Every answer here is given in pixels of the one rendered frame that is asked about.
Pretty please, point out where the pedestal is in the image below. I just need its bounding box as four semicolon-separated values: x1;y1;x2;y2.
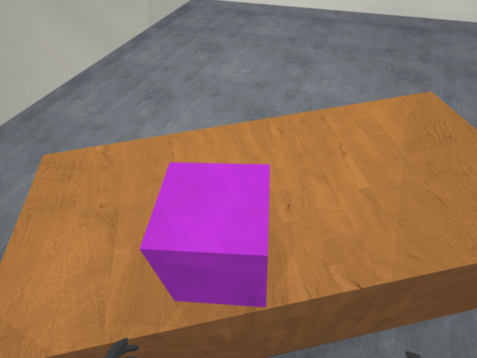
0;92;477;358

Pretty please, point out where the carton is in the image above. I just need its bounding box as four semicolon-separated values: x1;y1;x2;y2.
140;163;270;307

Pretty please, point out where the left robot hand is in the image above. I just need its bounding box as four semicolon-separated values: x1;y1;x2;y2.
104;338;139;358

